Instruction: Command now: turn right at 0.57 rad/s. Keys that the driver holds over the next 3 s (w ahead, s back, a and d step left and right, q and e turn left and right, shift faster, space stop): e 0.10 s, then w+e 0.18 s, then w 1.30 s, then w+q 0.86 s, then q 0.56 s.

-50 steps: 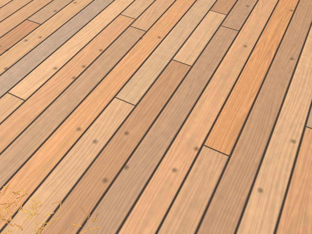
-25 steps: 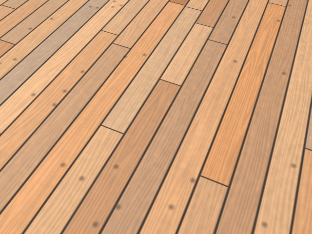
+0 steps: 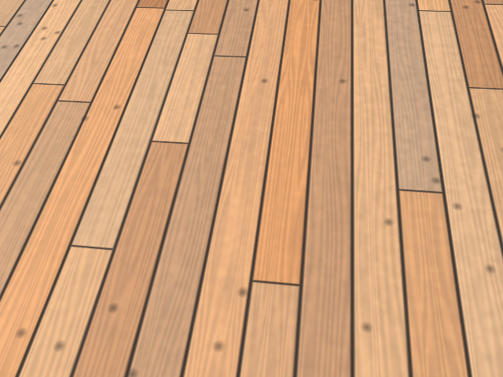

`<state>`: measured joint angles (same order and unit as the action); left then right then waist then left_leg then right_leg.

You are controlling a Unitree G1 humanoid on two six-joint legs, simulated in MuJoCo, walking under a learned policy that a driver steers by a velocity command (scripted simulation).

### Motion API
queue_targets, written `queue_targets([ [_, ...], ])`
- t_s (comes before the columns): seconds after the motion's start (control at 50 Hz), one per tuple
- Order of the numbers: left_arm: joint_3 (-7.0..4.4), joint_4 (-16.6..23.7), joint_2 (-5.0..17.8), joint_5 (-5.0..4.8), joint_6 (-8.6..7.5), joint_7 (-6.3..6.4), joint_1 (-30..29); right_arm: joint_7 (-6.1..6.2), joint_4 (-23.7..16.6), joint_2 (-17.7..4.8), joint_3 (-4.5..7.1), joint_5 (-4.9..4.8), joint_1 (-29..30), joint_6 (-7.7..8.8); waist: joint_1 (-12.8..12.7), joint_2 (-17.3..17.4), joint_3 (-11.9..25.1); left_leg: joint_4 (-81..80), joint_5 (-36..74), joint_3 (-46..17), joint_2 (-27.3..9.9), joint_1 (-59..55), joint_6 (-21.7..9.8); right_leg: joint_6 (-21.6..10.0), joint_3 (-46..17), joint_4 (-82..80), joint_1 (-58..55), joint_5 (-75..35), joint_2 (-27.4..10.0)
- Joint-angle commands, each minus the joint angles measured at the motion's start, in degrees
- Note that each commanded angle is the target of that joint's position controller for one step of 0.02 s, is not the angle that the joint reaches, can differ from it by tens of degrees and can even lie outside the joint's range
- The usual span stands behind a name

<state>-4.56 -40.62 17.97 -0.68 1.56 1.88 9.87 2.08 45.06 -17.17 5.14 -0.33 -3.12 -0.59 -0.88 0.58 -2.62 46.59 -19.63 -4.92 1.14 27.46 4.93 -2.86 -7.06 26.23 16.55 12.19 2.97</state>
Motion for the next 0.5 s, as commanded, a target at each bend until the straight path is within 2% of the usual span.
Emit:
queue_targets([
  [0.02, -2.80, 4.1, 10.4, 0.07, -0.11, 0.02, -1.1, -0.44, -3.6, -4.7, 0.97, -0.22, 1.2, 1.15, -0.4, -9.8, 7.9, -4.8, -0.3, 0.0, 1.0, -1.4, -0.1, -10.0, -15.7, -4.1, -7.8, -20.5, -13.4],
  [0.08, -2.66, 4.9, 10.2, -0.23, 0.31, -0.11, -2.5, -1.18, -3.5, -5.4, 1.18, -0.43, -0.5, 2.09, 0.1, -10.8, 8.1, -12.1, 0.1, 0.0, 1.6, -5.3, -1.1, -9.1, -19.5, -2.1, -8.2, -21.4, -12.6],
  [0.1, -2.52, 5.3, 9.9, -0.55, 0.52, 0.03, -3.6, -1.47, -3.0, -5.4, 1.31, -0.45, -2.2, 2.45, 1.3, -10.7, 8.3, -17.6, 3.4, 0.3, 1.7, -8.3, -1.8, -8.0, -20.0, -0.9, -7.8, -20.4, -11.5],
  [0.12, -2.26, 5.7, 9.4, -0.92, 0.76, 0.25, -4.4, -1.76, -2.3, -5.7, 1.50, -0.45, -4.9, 2.79, 2.9, -9.9, 9.2, -24.9, 9.5, 1.2, 1.1, -14.1, -2.8, -6.2, -19.6, 0.2, -5.4, -12.9, -9.6],
  [0.14, -1.52, 6.0, 7.1, -0.55, 0.77, 0.36, -3.3, -1.64, -1.8, -8.0, 2.17, 0.03, -7.0, 2.78, 3.0, -5.8, 10.3, -27.5, 11.3, -3.3, -5.1, -22.2, -5.1, -3.4, -17.1, 4.4, 1.1, 0.6, -6.5],
  [0.16, -0.34, 5.1, 2.7, 0.45, 0.61, 0.03, 0.5, -1.06, -2.2, -10.6, 2.46, 0.68, -8.0, 2.27, 0.9, 7.3, 11.2, -29.5, 10.5, -15.0, -16.9, -28.9, -9.8, 0.0, -6.8, 18.6, 10.6, 20.3, 1.5],
  [0.18, -1.44, 7.8, 6.5, -0.41, -0.31, -0.10, -0.2, -1.53, -1.8, -13.3, 2.94, 2.37, -9.2, 2.45, 0.9, 16.3, 7.0, -33.7, -1.3, -29.7, -24.3, -25.3, -18.2, 1.0, -2.3, 27.3, 22.6, 24.5, 2.9],
  [0.2, -2.33, 7.2, 10.2, -0.30, -0.89, -0.22, -1.5, -1.45, -3.1, -10.1, 2.21, 1.83, -7.0, 3.16, 1.5, 10.9, 3.7, -35.4, -11.9, -27.8, -23.1, -23.6, -19.0, 1.7, -3.2, 33.5, 24.9, 19.3, -1.8],
  [0.22, -2.89, 6.6, 11.0, -0.23, -0.95, -0.49, -1.6, -1.01, -3.4, -8.0, 1.66, 0.87, -4.9, 3.41, 1.0, 9.7, 1.6, -35.8, -14.2, -22.4, -19.8, -22.8, -16.4, 2.5, -2.0, 35.4, 26.2, 14.8, -2.7],
  [0.24, -2.86, 5.5, 9.9, 0.01, -0.74, -0.55, -0.6, -0.53, -4.0, -7.3, 1.30, 0.24, -4.2, 3.54, 0.9, 8.6, 1.7, -35.9, -13.8, -18.5, -17.4, -23.6, -14.4, 3.5, -0.9, 37.0, 26.7, 12.1, -3.5],
  [0.26, -2.57, 5.9, 8.8, 0.10, -0.86, -0.92, -1.3, -0.07, -3.7, -7.0, 1.11, -0.10, -4.8, 3.64, 1.7, 8.1, 0.8, -36.4, -11.1, -15.7, -16.9, -23.9, -14.1, 4.4, -0.3, 38.3, 28.1, 9.2, -4.4],
  [0.28, -2.16, 6.2, 7.3, -0.11, -1.20, -1.35, -2.0, 0.24, -3.5, -6.9, 0.94, 0.12, -6.3, 3.89, 2.5, 7.3, 0.8, -37.1, -8.6, -12.5, -16.0, -23.6, -13.8, 4.9, 1.0, 39.0, 27.9, 6.7, -5.0],
  [0.32, -1.20, 7.1, 4.5, -0.35, -2.15, -1.76, -3.5, 0.05, -2.4, -6.9, 0.87, 0.46, -10.1, 4.52, 4.2, 6.7, 0.8, -38.2, -5.7, -9.2, -15.1, -24.2, -14.4, 5.5, 2.3, 35.9, 27.9, 3.6, -5.3],
  [0.36, -0.55, 7.7, 3.2, -0.35, -2.91, -1.92, -4.5, -0.41, -1.7, -7.3, 0.90, 0.44, -12.3, 4.96, 5.0, 6.7, 0.9, -38.9, -2.7, -6.9, -15.2, -25.0, -15.3, 5.8, 2.9, 30.2, 26.7, 1.7, -5.6],
  [0.44, 0.60, 8.6, 1.7, -0.17, -4.07, -2.83, -6.6, -1.50, -1.2, -9.7, 1.42, -0.49, -12.5, 5.12, 5.1, 7.3, -0.2, -38.9, 4.0, -1.1, -14.8, -20.3, -15.3, 4.8, 7.4, 15.8, 16.7, 0.4, -6.2],
  [0.5, 0.54, 9.0, 2.9, -0.74, -4.34, -3.43, -6.5, -2.46, -0.1, -11.0, 1.69, -1.42, -14.7, 4.82, 5.0, 7.8, -0.7, -36.9, 4.4, -1.1, -16.6, -19.3, -15.6, 3.1, 9.2, 9.6, 10.4, 2.3, -5.4],
])
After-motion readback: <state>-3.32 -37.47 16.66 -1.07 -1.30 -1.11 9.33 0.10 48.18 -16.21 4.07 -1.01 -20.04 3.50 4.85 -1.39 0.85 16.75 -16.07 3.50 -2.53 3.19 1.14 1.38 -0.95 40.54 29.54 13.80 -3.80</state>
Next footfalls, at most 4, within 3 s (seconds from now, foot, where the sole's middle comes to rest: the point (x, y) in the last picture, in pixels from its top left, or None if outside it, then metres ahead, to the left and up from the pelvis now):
0.14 left None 0.07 0.15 -0.78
0.58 right None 0.16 -0.18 -0.78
1.08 left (304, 330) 0.55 -0.06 -0.78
1.60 right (410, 259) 0.76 -0.38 -0.78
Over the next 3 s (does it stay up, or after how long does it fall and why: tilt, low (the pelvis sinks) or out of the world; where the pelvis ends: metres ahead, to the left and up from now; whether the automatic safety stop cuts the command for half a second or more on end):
stays up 1.26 -0.26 -0.01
